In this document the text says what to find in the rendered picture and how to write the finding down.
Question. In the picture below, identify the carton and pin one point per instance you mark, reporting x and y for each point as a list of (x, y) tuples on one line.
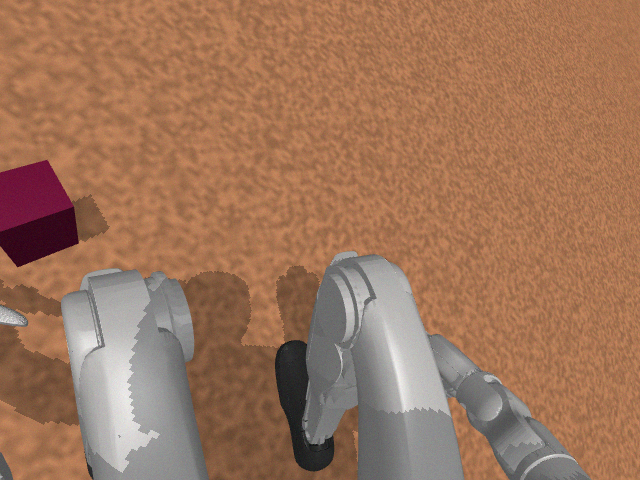
[(37, 218)]

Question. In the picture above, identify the right robot foot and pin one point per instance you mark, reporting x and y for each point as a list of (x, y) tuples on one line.
[(292, 381)]

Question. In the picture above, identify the left robot hand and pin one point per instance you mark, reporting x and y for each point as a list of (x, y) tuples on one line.
[(12, 318)]

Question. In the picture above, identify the right robot hand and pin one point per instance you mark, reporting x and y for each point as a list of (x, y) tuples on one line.
[(454, 366)]

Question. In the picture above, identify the right robot arm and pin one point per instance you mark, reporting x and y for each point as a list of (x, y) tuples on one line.
[(524, 448)]

